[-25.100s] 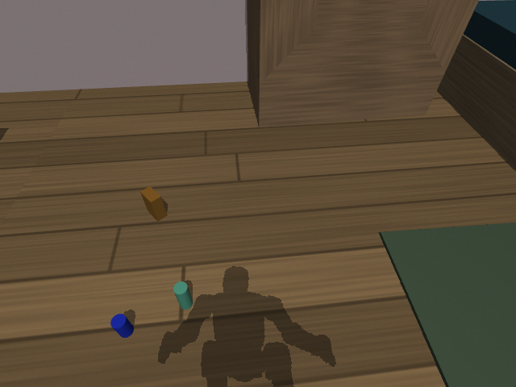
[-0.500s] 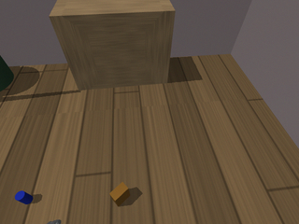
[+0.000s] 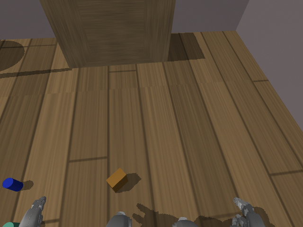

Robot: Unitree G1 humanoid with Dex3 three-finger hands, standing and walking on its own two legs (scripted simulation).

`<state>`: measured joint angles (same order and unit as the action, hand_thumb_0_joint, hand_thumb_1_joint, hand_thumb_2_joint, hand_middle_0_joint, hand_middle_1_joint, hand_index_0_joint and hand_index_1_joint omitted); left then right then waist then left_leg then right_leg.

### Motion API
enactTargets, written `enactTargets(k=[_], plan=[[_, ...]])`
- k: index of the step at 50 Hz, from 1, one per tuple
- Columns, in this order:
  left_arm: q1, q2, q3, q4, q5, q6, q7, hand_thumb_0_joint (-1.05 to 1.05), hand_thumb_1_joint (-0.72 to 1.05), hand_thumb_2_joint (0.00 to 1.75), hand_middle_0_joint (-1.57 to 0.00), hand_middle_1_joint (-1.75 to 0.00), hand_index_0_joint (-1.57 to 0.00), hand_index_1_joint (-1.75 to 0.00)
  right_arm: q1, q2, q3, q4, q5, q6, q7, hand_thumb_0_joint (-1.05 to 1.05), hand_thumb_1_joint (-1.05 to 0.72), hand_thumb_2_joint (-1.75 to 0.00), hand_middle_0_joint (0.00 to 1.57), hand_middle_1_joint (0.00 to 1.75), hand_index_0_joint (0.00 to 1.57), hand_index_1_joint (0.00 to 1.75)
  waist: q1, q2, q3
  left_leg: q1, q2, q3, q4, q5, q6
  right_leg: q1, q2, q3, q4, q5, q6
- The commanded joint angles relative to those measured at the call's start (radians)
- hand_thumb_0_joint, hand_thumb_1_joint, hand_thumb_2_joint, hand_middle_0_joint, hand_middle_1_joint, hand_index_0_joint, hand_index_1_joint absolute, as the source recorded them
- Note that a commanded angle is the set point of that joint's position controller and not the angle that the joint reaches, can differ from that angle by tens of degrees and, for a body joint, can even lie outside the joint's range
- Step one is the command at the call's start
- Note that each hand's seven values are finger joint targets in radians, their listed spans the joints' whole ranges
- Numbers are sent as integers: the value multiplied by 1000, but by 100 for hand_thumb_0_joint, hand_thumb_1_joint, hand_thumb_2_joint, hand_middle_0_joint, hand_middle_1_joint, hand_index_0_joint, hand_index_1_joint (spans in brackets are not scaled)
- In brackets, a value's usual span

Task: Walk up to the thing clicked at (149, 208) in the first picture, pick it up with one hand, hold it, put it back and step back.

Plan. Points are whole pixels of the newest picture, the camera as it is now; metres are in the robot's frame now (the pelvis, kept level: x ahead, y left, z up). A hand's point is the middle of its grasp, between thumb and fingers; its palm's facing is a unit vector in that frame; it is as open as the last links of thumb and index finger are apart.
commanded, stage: go down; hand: left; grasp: from the side
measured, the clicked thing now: (117, 180) +0.39 +0.19 -0.64
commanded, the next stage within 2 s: none
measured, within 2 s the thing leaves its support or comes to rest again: neither
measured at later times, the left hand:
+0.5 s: hand out of the picture +0.15 +0.29 -0.16, palm faces +0.11 -0.95 -0.30, open 17.2 cm
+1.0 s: hand (55, 195) +0.25 +0.35 -0.25, palm faces +0.15 -0.96 -0.23, open 17.3 cm
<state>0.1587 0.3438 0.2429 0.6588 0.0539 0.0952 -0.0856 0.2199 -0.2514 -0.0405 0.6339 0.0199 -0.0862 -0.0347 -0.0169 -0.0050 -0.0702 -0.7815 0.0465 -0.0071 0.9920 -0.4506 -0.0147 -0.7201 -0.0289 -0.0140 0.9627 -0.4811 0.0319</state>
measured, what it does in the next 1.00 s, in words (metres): lowers itself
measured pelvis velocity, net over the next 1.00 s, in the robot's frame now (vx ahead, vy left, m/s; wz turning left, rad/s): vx -0.05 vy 0.00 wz -0.05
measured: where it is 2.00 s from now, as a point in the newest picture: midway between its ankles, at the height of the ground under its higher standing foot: outside the picture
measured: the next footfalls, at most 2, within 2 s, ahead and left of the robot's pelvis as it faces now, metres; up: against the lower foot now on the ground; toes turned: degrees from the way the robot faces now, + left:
none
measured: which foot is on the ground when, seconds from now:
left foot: down 0.00-1.00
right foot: down 0.00-1.00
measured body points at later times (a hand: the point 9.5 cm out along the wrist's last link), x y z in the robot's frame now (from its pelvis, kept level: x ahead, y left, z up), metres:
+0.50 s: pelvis -0.01 +0.00 -0.05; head +0.10 +0.03 +0.38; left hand +0.14 +0.34 -0.14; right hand +0.17 -0.25 -0.14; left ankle +0.02 +0.13 -0.68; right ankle -0.01 -0.14 -0.68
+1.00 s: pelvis -0.05 +0.00 -0.19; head +0.13 +0.03 +0.21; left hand +0.24 +0.40 -0.24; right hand +0.12 -0.27 -0.31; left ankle +0.02 +0.13 -0.68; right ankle -0.01 -0.14 -0.68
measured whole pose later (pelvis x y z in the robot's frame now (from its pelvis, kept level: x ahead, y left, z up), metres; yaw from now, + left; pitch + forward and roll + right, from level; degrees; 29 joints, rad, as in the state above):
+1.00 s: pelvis -0.05 +0.00 -0.19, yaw -3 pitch +32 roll -5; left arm -0.18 0.58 0.61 0.79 -0.14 -0.31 -0.45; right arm 0.10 -0.29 0.01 0.65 -0.02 -0.16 -0.03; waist -0.02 -0.01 -0.17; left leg -1.73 0.06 -0.09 1.81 -0.66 -0.03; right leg -1.64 0.00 -0.04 1.78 -0.70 0.03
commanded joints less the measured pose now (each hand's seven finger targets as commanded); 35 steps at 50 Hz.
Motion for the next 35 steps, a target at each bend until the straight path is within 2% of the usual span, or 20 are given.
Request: enactTargets(k=[1,4,6,8,9,10,12,13,15,17,18,22,23,25,26,28,29,32,34,35], plan=[[38,226,87,-252,-7,11,15,0,-55,11,-4,-10,-4,-11,14,-153,-54,-151,0,-55,-27,0,-84,-89,20,30,20,30,-8,71,-296,207,-18,1,-94,315,18,72,31,-24,-89,291,-40],[70,232,103,-282,-10,39,21,0,-53,9,-4,-8,-4,-9,-1,-151,-48,-163,-3,-65,-33,0,-84,-89,20,30,20,30,-1,94,-261,160,-18,-1,-73,298,14,37,31,-30,-64,268,-42],[67,219,94,-314,-12,51,18,0,-54,11,-4,-9,-4,-10,-8,-141,-45,-179,-7,-72,-40,0,-84,-89,20,30,20,30,-15,91,-251,139,-15,-10,-62,282,14,9,34,-35,-51,252,-43],[122,210,109,-260,-18,65,13,0,-54,10,-4,-10,-4,-10,6,-141,-42,-162,-11,-77,-40,0,-84,-89,20,30,20,30,-15,81,-215,98,-18,-8,-52,227,16,-10,33,-35,-42,209,-43],[82,225,117,-340,-23,56,10,0,-54,10,-4,-9,-5,-10,-12,-135,-39,-194,-11,-85,-39,0,-85,-89,20,30,20,30,-6,109,-238,90,-17,-10,-38,245,15,-16,31,-35,-26,224,-45],[127,214,121,-303,-26,57,5,0,-53,10,-4,-9,-5,-9,-1,-133,-42,-181,-14,-86,-39,0,-86,-89,20,30,20,30,-8,99,-252,90,-17,-11,-26,261,17,-17,31,-35,-15,232,-45],[113,210,119,-351,-35,44,-11,0,-53,10,-5,-9,-5,-9,-14,-132,-42,-210,-15,-93,-39,0,-86,-89,20,30,20,30,-10,105,-269,83,-16,-11,1,279,18,-50,34,-35,8,244,-45],[138,214,131,-318,-39,43,-17,0,-52,9,-5,-8,-5,-8,-6,-134,-42,-191,-18,-94,-38,0,-87,-89,20,30,20,30,-9,108,-249,54,-16,-13,7,255,16,-66,32,-38,20,222,-46],[114,224,144,-389,-50,17,-29,0,-52,9,-5,-8,-5,-8,-19,-130,-41,-219,-20,-105,-33,0,-89,-90,20,30,20,30,-4,110,-293,46,-16,-16,38,276,20,-79,31,-36,48,242,-46],[180,226,166,-330,-61,4,-45,0,-54,8,-6,-8,-6,-8,-2,-130,-43,-201,-22,-105,-28,0,-90,-90,20,30,20,30,1,89,-301,13,-16,-17,74,295,24,-93,30,-36,78,253,-44],[148,232,162,-380,-65,-11,-52,0,-51,7,-5,-7,-6,-7,-19,-132,-44,-218,-22,-109,-25,0,-91,-90,20,30,20,30,4,108,-306,-3,-17,-18,80,281,22,-114,30,-35,93,241,-46],[169,240,187,-418,-82,-50,-77,0,-49,9,-5,-7,-6,-8,-22,-139,-49,-226,-23,-112,-18,0,-92,-91,20,30,20,30,14,121,-366,-20,-15,-27,127,293,22,-170,30,-37,153,232,-49],[165,232,176,-399,-84,-55,-80,0,-49,7,-5,-6,-6,-6,-34,-140,-50,-227,-24,-114,-18,0,-94,-91,20,30,20,30,3,115,-348,-44,-16,-26,140,256,23,-196,33,-37,158,209,-47],[132,266,221,-328,-90,-77,-82,0,-51,7,-5,-6,-6,-6,-26,-150,-51,-202,-21,-114,-13,0,-93,-91,20,30,20,30,2,105,-302,-117,-12,-38,154,164,21,-261,32,-37,195,130,-50],[23,276,218,-377,-98,-109,-90,0,-52,6,-5,-6,-5,-6,-47,-150,-49,-211,-22,-118,-12,0,-93,-91,20,30,20,30,-8,110,-299,-160,-12,-43,177,102,22,-315,33,-35,219,88,-50],[19,305,273,-223,-115,-160,-107,0,-55,5,-5,-5,-5,-5,-48,-167,-52,-196,-19,-123,-10,0,-93,-91,20,30,20,30,-7,63,-280,-255,-10,-60,224,17,27,-394,28,-33,279,21,-49],[-76,316,268,-272,-128,-206,-127,0,-57,6,-5,-6,-5,-6,-58,-159,-46,-201,-18,-127,-10,0,-93,-91,20,30,20,30,-9,78,-298,-292,-14,-55,254,-32,27,-438,28,-28,304,-18,-50],[-163,383,317,-248,-167,-314,-188,0,-58,10,-5,-11,-5,-10,-52,-176,-47,-182,-19,-142,-19,0,-93,-91,20,30,20,30,-1,101,-399,-336,-21,-40,338,-45,29,-470,20,2,350,-37,-49],[-207,397,317,-218,-180,-363,-233,0,-55,12,-4,-12,-5,-12,-45,-191,-45,-164,-20,-152,-21,0,-94,-91,20,30,20,30,1,147,-451,-329,-16,-55,368,-48,21,-550,23,-1,410,-44,-54],[-244,434,338,-223,-180,-382,-253,0,-55,12,-4,-13,-5,-13,-44,-201,-47,-151,-23,-152,-24,0,-93,-91,20,30,20,30,5,176,-497,-315,-13,-65,388,-25,19,-579,22,-3,439,-31,-56]])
